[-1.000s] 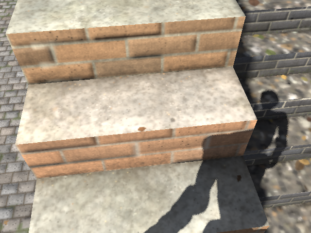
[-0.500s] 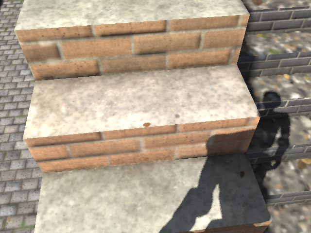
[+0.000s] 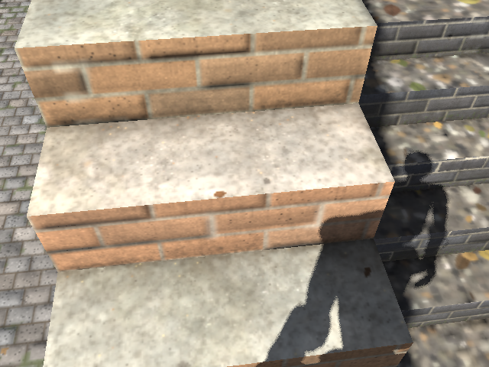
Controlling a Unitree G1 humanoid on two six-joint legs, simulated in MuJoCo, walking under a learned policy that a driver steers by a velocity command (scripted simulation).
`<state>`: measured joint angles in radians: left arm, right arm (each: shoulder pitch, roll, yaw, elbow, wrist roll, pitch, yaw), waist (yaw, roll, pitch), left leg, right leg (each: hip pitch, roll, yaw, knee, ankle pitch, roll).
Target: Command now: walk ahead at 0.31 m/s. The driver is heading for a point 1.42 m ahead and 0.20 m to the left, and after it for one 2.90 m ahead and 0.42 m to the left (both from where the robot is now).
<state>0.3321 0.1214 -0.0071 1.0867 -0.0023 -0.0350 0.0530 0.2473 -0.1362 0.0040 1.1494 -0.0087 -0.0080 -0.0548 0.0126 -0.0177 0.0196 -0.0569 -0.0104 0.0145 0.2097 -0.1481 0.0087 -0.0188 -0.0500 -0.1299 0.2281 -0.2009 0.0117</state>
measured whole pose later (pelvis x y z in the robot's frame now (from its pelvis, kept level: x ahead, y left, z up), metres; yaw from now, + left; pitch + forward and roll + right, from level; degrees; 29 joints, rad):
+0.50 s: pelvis +0.03 +0.00 +0.00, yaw +0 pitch +0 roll +1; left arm 0.27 0.15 -0.02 1.03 -0.02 -0.05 0.07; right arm 0.19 -0.16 0.01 1.11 0.00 -0.02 -0.05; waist 0.02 -0.01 0.01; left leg -0.02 -0.01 0.01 0.21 -0.19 0.01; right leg 0.03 -0.05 -0.13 0.20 -0.23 0.02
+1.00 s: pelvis +0.02 +0.01 +0.00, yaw +1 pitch +1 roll +1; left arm 0.25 0.13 -0.01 1.03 0.00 -0.04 0.06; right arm 0.15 -0.16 0.02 1.08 0.00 -0.04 -0.03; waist 0.02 -0.01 0.02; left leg -0.02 -0.04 0.00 0.17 -0.16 0.02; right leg 0.02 -0.07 -0.13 0.18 -0.21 0.04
